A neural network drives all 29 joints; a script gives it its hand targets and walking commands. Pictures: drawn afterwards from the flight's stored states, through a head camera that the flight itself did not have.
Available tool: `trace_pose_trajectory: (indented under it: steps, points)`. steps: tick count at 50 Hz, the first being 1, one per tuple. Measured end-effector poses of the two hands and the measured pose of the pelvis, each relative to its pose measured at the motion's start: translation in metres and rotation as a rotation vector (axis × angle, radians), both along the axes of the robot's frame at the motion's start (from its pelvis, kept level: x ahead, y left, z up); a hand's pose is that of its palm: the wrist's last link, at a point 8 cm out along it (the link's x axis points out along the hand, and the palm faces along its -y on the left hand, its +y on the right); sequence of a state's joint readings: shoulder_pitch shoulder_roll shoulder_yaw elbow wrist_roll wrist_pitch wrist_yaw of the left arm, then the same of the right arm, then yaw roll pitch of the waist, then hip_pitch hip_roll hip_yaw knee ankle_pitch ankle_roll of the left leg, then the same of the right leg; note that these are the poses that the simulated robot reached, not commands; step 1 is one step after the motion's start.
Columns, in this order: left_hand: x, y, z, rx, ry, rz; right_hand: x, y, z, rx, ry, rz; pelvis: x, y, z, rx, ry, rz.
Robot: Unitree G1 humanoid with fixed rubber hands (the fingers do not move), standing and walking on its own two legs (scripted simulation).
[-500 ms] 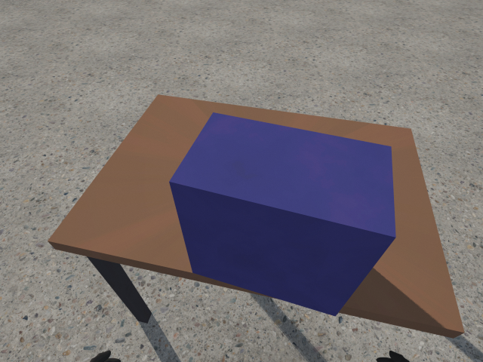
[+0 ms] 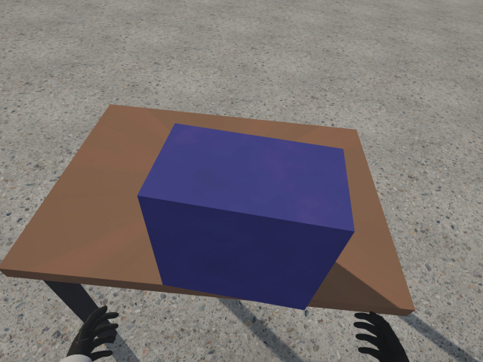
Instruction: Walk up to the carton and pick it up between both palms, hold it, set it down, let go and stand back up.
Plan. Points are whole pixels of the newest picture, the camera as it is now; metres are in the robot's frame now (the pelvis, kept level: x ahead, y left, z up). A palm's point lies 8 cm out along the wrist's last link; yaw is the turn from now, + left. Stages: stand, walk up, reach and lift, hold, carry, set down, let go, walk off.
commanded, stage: reach and lift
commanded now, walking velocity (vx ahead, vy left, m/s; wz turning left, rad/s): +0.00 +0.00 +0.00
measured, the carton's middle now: (244, 223) +0.37 +0.04 +0.01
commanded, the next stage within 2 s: none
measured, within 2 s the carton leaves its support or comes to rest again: neither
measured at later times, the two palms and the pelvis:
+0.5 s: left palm (86, 326) +0.18 +0.27 -0.05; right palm (393, 358) +0.18 -0.22 -0.05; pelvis +0.02 +0.03 +0.00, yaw -2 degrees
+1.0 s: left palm (90, 300) +0.21 +0.27 -0.02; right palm (390, 342) +0.20 -0.22 -0.03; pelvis +0.00 +0.01 +0.00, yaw -1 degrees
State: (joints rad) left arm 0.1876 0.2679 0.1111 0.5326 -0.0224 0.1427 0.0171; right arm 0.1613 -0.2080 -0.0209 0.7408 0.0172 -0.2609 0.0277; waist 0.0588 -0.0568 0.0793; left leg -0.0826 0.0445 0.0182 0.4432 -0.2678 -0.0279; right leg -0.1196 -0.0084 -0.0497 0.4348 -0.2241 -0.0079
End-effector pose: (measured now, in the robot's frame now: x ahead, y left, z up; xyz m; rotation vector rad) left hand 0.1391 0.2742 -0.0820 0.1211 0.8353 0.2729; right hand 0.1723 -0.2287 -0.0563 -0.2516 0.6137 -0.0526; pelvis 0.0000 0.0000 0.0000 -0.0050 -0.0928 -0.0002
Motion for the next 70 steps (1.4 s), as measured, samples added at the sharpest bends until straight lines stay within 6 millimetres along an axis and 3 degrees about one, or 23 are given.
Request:
trace_pose_trajectory:
  steps: [9,23,31,38,47,54,62,70]
  points:
    - [0.011,0.004,0.018,0.003,-0.125,-0.044,0.010,0.030,-0.007,0.106,-0.053,-0.028,0.005,0.016,0.002,-0.007,0.020,-0.014]
    - [0.037,0.001,0.031,-0.015,-0.302,-0.067,0.006,0.005,0.008,0.088,-0.138,-0.078,0.018,0.026,0.002,-0.017,0.006,-0.032]
    - [0.035,-0.009,0.037,-0.041,-0.377,-0.064,0.013,0.008,0.017,0.141,-0.215,-0.091,0.019,0.021,0.002,-0.017,0.005,-0.023]
    - [0.031,-0.004,0.047,-0.027,-0.450,-0.083,0.014,0.011,0.017,0.178,-0.274,-0.115,0.014,0.015,0.000,-0.014,0.003,-0.009]
    - [0.056,-0.004,0.062,-0.033,-0.549,-0.128,0.020,0.013,0.023,0.218,-0.346,-0.137,0.003,0.012,-0.004,-0.005,0.019,-0.006]
    - [0.082,-0.008,0.073,-0.069,-0.564,-0.123,0.039,0.012,0.040,0.212,-0.368,-0.118,0.000,0.013,-0.003,0.000,0.023,-0.019]
    - [0.106,-0.007,0.100,-0.073,-0.584,-0.131,0.071,0.010,0.071,0.222,-0.401,-0.109,0.003,0.013,0.002,-0.002,0.017,-0.020]
    - [0.123,-0.004,0.127,-0.071,-0.573,-0.151,0.090,0.012,0.092,0.241,-0.404,-0.114,0.007,0.015,0.005,-0.005,0.016,-0.015]
